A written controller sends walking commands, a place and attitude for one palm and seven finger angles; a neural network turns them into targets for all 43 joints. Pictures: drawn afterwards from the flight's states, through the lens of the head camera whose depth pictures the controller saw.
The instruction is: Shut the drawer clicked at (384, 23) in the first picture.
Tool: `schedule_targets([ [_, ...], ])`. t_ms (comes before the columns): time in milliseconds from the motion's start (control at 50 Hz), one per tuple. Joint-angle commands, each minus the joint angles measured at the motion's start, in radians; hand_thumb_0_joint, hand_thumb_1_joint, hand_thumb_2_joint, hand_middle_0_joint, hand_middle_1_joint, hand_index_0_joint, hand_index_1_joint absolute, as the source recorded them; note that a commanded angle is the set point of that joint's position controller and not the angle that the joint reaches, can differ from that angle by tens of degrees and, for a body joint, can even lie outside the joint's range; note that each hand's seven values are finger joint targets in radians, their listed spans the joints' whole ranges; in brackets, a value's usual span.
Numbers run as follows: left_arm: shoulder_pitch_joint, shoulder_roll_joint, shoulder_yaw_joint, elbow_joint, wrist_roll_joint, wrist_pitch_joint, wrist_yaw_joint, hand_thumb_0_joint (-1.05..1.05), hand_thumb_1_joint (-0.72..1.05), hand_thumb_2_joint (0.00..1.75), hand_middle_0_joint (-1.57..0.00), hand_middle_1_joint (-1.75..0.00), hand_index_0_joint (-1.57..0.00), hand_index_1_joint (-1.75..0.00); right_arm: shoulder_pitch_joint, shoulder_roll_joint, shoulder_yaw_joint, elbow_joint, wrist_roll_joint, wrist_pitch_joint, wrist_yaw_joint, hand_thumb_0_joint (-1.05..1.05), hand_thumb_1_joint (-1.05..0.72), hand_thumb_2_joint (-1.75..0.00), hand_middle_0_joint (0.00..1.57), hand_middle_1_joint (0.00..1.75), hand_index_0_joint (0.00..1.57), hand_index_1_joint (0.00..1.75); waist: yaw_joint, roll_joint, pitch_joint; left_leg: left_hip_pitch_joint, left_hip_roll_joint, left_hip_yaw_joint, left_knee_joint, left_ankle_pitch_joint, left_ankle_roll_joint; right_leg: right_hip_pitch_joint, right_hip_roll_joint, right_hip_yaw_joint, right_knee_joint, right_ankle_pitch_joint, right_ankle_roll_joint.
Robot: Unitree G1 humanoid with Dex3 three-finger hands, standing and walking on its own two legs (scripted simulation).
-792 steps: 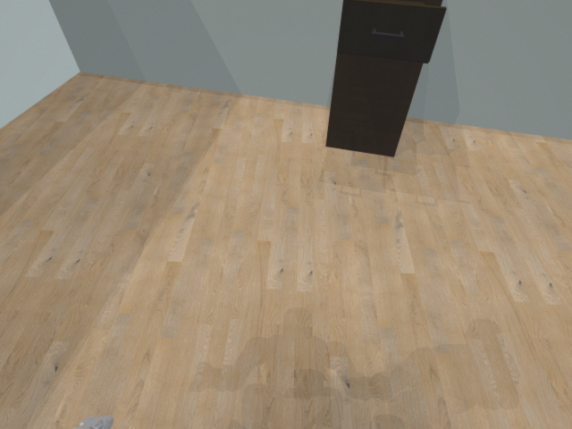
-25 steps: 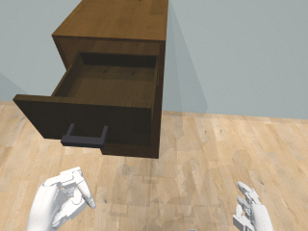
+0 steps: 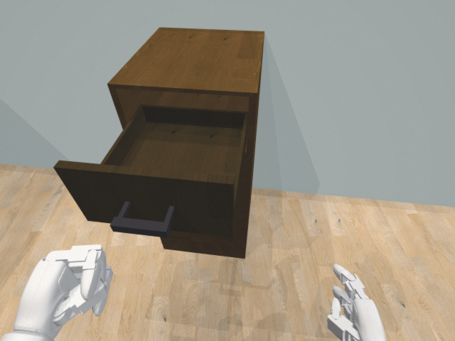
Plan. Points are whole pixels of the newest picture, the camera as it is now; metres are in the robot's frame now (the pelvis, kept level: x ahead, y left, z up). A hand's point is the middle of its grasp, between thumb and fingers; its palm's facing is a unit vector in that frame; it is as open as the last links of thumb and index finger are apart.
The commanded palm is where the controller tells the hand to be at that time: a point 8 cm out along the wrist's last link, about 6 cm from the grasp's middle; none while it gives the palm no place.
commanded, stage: raise the hand and make a fist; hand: left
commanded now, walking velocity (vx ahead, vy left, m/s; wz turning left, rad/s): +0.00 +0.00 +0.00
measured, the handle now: (144, 218) +0.33 +0.21 +0.02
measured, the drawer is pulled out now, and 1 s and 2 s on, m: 0.30 0.30 0.30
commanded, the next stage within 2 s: bring the fist close to the handle in 0.30 s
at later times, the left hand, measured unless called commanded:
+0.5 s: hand (109, 293) +0.16 +0.18 +0.11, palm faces +0.05 -0.99 -0.10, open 3.2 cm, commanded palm +0.12 +0.23 +0.11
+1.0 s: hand (129, 273) +0.20 +0.18 +0.06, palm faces +0.00 -1.00 -0.06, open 3.3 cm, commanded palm +0.17 +0.24 +0.06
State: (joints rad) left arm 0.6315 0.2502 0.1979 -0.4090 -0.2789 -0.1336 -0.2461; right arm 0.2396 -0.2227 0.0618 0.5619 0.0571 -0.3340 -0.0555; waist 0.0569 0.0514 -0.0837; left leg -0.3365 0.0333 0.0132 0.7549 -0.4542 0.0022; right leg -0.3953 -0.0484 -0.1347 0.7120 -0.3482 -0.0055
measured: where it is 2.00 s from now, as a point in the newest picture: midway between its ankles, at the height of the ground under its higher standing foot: outside the picture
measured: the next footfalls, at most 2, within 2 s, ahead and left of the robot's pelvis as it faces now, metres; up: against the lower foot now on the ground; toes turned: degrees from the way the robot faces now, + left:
none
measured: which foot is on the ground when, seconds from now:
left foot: down 0.00-1.00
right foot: down 0.00-1.00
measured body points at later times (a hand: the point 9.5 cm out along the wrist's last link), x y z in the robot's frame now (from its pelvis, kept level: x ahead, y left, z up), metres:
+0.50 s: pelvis -0.02 +0.00 +0.00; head -0.03 -0.02 +0.45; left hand +0.15 +0.23 +0.12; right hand +0.18 -0.21 -0.05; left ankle -0.04 +0.11 -0.71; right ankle +0.01 -0.12 -0.71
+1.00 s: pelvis -0.01 +0.00 -0.01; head +0.02 -0.01 +0.44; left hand +0.20 +0.24 +0.06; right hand +0.15 -0.24 -0.08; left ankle -0.04 +0.11 -0.71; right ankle +0.01 -0.12 -0.71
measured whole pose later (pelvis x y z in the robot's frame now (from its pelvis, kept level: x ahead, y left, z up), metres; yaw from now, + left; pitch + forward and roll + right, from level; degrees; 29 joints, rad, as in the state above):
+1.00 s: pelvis -0.01 +0.00 -0.01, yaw +0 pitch +6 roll -1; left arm 0.38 0.22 0.18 -0.06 -0.25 -0.27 -0.25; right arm 0.26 -0.26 0.02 0.61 0.02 -0.34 -0.05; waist 0.00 0.03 -0.05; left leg -0.47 0.02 0.02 0.80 -0.44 0.01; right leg -0.53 -0.06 -0.12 0.77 -0.34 -0.01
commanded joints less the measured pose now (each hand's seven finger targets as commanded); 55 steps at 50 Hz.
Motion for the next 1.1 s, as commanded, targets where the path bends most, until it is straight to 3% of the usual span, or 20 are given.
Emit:
schedule_targets([
  [0, -0.029, 0.093, 0.061, -0.191, -0.022, -0.049, -0.017, 0.00, 0.90, 0.90, -1.40, -1.60, -1.40, -1.60, -0.123, -0.107, -0.052, -0.164, 0.008, -0.093, -0.011, 0.00, -0.90, -0.90, 0.20, 0.30, 0.20, 0.30, -0.003, -0.013, -0.031, -0.042, -0.032, -0.035, -0.145, 0.298, 0.006, 0.119, 0.039, 0.047, -0.112, 0.229, -0.013],
  [80, -0.037, 0.094, 0.060, -0.208, -0.009, -0.064, 0.003, 0.00, 0.90, 0.90, -1.40, -1.60, -1.40, -1.60, -0.119, -0.107, -0.053, -0.160, 0.003, -0.107, -0.007, 0.00, -0.90, -0.90, 0.20, 0.30, 0.20, 0.30, -0.001, -0.025, -0.031, -0.042, -0.033, -0.033, -0.154, 0.281, 0.006, 0.121, 0.039, 0.047, -0.118, 0.198, -0.014],
  [140, -0.037, 0.125, 0.100, -0.214, -0.005, -0.080, 0.018, 0.00, 0.90, 0.90, -1.40, -1.60, -1.40, -1.60, -0.127, -0.110, -0.058, -0.151, 0.003, -0.112, -0.008, 0.00, -0.90, -0.90, 0.20, 0.30, 0.20, 0.30, 0.007, -0.015, -0.038, -0.038, -0.032, -0.032, -0.159, 0.271, 0.004, 0.125, 0.039, 0.048, -0.121, 0.180, -0.016],
  [160, -0.019, 0.103, 0.080, -0.217, -0.004, -0.083, 0.018, 0.00, 0.90, 0.90, -1.40, -1.60, -1.40, -1.60, -0.123, -0.105, -0.056, -0.157, 0.002, -0.115, -0.007, 0.00, -0.90, -0.90, 0.20, 0.30, 0.20, 0.30, 0.009, 0.005, -0.037, -0.035, -0.035, -0.027, -0.161, 0.277, 0.004, 0.127, 0.037, 0.050, -0.122, 0.190, -0.017],
  [260, -0.043, 0.085, 0.056, -0.181, -0.007, -0.078, 0.015, 0.00, 0.90, 0.90, -1.40, -1.60, -1.40, -1.60, -0.127, -0.111, -0.053, -0.146, 0.004, -0.117, -0.010, 0.00, -0.90, -0.90, 0.20, 0.30, 0.20, 0.30, -0.003, -0.010, 0.016, -0.054, -0.031, -0.029, -0.170, 0.229, 0.004, 0.101, 0.040, 0.050, -0.138, 0.139, -0.015],
  [320, -0.072, 0.080, 0.034, -0.200, -0.003, -0.077, 0.014, 0.00, 0.90, 0.90, -1.40, -1.60, -1.40, -1.60, -0.123, -0.115, -0.054, -0.156, 0.005, -0.127, -0.014, 0.00, -0.90, -0.90, 0.20, 0.30, 0.20, 0.30, -0.007, -0.024, 0.004, -0.049, -0.032, -0.031, -0.169, 0.199, 0.010, 0.090, 0.037, 0.059, -0.145, 0.097, -0.011],
  [380, -0.100, 0.100, 0.058, -0.175, 0.005, -0.070, 0.025, 0.00, 0.90, 0.90, -1.40, -1.60, -1.40, -1.60, -0.116, -0.114, -0.053, -0.144, 0.003, -0.125, -0.020, 0.00, -0.90, -0.90, 0.20, 0.30, 0.20, 0.30, -0.008, -0.018, 0.008, -0.053, -0.032, -0.031, -0.177, 0.167, 0.009, 0.087, 0.035, 0.067, -0.161, 0.044, -0.010],
  [420, -0.131, 0.075, 0.034, -0.129, 0.004, -0.068, 0.023, 0.00, 0.90, 0.90, -1.40, -1.60, -1.40, -1.60, -0.115, -0.118, -0.051, -0.137, 0.001, -0.123, -0.024, 0.00, -0.90, -0.90, 0.20, 0.30, 0.20, 0.30, -0.017, -0.056, 0.035, -0.070, -0.032, -0.034, -0.176, 0.152, 0.010, 0.070, 0.035, 0.068, -0.164, 0.020, -0.007],
  [460, -0.160, 0.073, 0.036, -0.098, 0.004, -0.071, 0.022, 0.00, 0.90, 0.90, -1.40, -1.60, -1.40, -1.60, -0.113, -0.120, -0.051, -0.128, -0.002, -0.116, -0.028, 0.00, -0.90, -0.90, 0.20, 0.30, 0.20, 0.30, -0.020, -0.051, 0.042, -0.079, -0.035, -0.030, -0.171, 0.132, 0.011, 0.059, 0.031, 0.080, -0.177, -0.015, -0.005],
  [500, -0.164, 0.084, 0.052, -0.075, 0.007, -0.080, 0.019, 0.00, 0.90, 0.90, -1.40, -1.60, -1.40, -1.60, -0.105, -0.123, -0.056, -0.125, -0.005, -0.115, -0.028, 0.00, -0.90, -0.90, 0.20, 0.30, 0.20, 0.30, -0.017, -0.058, 0.006, -0.075, -0.037, -0.029, -0.164, 0.165, 0.011, 0.077, 0.030, 0.076, -0.161, 0.028, -0.006],
  [520, -0.163, 0.079, 0.049, -0.073, 0.007, -0.084, 0.016, 0.00, 0.90, 0.90, -1.40, -1.60, -1.40, -1.60, -0.106, -0.123, -0.057, -0.127, -0.007, -0.116, -0.025, 0.00, -0.90, -0.90, 0.20, 0.30, 0.20, 0.30, -0.015, -0.032, -0.013, -0.073, -0.039, -0.025, -0.158, 0.175, 0.011, 0.080, 0.027, 0.080, -0.156, 0.044, -0.005],
  [640, -0.199, 0.103, 0.083, 0.001, 0.006, -0.127, 0.014, 0.00, 0.90, 0.90, -1.40, -1.60, -1.40, -1.60, -0.100, -0.128, -0.067, -0.108, -0.016, -0.100, -0.019, 0.00, -0.90, -0.90, 0.20, 0.30, 0.20, 0.30, -0.022, -0.062, -0.029, -0.110, -0.041, -0.023, -0.131, 0.206, 0.010, 0.081, 0.025, 0.084, -0.134, 0.084, -0.006],
  [720, -0.271, 0.098, 0.070, 0.035, 0.002, -0.159, 0.001, 0.00, 0.90, 0.90, -1.40, -1.60, -1.40, -1.60, -0.085, -0.136, -0.071, -0.107, -0.016, -0.093, -0.020, 0.00, -0.90, -0.90, 0.20, 0.30, 0.20, 0.30, -0.037, -0.021, -0.040, -0.121, -0.044, -0.022, -0.116, 0.198, 0.009, 0.053, 0.023, 0.084, -0.114, 0.077, -0.005],
  [800, -0.314, 0.093, 0.060, 0.091, 0.003, -0.181, -0.010, 0.00, 0.90, 0.90, -1.40, -1.60, -1.40, -1.60, -0.070, -0.144, -0.076, -0.102, -0.020, -0.087, -0.017, 0.00, -0.90, -0.90, 0.20, 0.30, 0.20, 0.30, -0.047, -0.028, -0.073, -0.138, -0.045, -0.023, -0.095, 0.216, 0.009, 0.045, 0.022, 0.080, -0.087, 0.110, -0.005],
  [840, -0.315, 0.095, 0.064, 0.126, 0.004, -0.188, -0.011, 0.00, 0.90, 0.90, -1.40, -1.60, -1.40, -1.60, -0.072, -0.149, -0.077, -0.101, -0.023, -0.081, -0.015, 0.00, -0.90, -0.90, 0.20, 0.30, 0.20, 0.30, -0.046, -0.056, -0.084, -0.153, -0.045, -0.027, -0.088, 0.222, 0.010, 0.041, 0.024, 0.078, -0.075, 0.117, -0.006],
  [920, -0.301, 0.074, 0.048, 0.127, 0.007, -0.206, -0.013, 0.00, 0.90, 0.90, -1.40, -1.60, -1.40, -1.60, -0.061, -0.144, -0.084, -0.113, -0.026, -0.074, -0.005, 0.00, -0.90, -0.90, 0.20, 0.30, 0.20, 0.30, -0.038, -0.005, -0.146, -0.143, -0.046, -0.023, -0.073, 0.301, 0.004, 0.052, 0.022, 0.065, -0.028, 0.221, -0.010],
  [940, -0.305, 0.087, 0.059, 0.141, 0.013, -0.209, -0.004, 0.00, 0.90, 0.90, -1.40, -1.60, -1.40, -1.60, -0.060, -0.146, -0.086, -0.106, -0.027, -0.068, -0.004, 0.00, -0.90, -0.90, 0.20, 0.30, 0.20, 0.30, -0.043, -0.039, -0.144, -0.150, -0.042, -0.027, -0.069, 0.311, 0.005, 0.045, 0.026, 0.059, -0.021, 0.226, -0.010],
  [980, -0.290, 0.053, 0.024, 0.129, 0.014, -0.221, 0.001, 0.00, 0.90, 0.90, -1.40, -1.60, -1.40, -1.60, -0.055, -0.140, -0.089, -0.118, -0.029, -0.064, 0.002, 0.00, -0.90, -0.90, 0.20, 0.30, 0.20, 0.30, -0.041, -0.025, -0.153, -0.150, -0.043, -0.024, -0.060, 0.325, 0.003, 0.035, 0.025, 0.058, -0.007, 0.242, -0.011],
  [1040, -0.300, 0.061, 0.025, 0.150, 0.031, -0.234, 0.018, 0.00, 0.90, 0.90, -1.40, -1.60, -1.40, -1.60, -0.054, -0.144, -0.090, -0.117, -0.032, -0.044, 0.007, 0.00, -0.90, -0.90, 0.20, 0.30, 0.20, 0.30, -0.048, -0.057, -0.131, -0.186, -0.037, -0.030, -0.050, 0.309, 0.001, 0.000, 0.029, 0.050, 0.014, 0.218, -0.011],
  [1080, -0.309, 0.047, 0.007, 0.151, 0.035, -0.245, 0.026, 0.00, 0.90, 0.90, -1.40, -1.60, -1.40, -1.60, -0.048, -0.141, -0.091, -0.125, -0.033, -0.036, 0.010, 0.00, -0.90, -0.90, 0.20, 0.30, 0.20, 0.30, -0.048, -0.014, -0.143, -0.191, -0.040, -0.026, -0.039, 0.291, -0.002, -0.022, 0.026, 0.053, 0.028, 0.197, -0.012],
])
